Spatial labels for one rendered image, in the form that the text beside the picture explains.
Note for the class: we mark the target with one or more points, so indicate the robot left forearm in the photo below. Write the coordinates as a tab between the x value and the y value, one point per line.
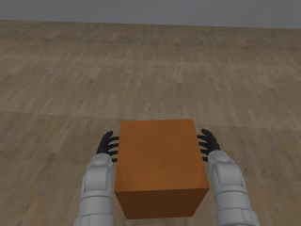
96	195

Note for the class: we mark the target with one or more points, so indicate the carton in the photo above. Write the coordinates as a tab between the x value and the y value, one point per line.
160	170

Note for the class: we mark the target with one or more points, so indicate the right robot hand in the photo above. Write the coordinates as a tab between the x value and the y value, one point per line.
211	144

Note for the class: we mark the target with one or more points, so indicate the left robot hand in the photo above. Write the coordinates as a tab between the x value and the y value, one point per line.
104	147

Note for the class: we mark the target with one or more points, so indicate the robot right forearm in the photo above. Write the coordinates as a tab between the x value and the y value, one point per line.
231	197

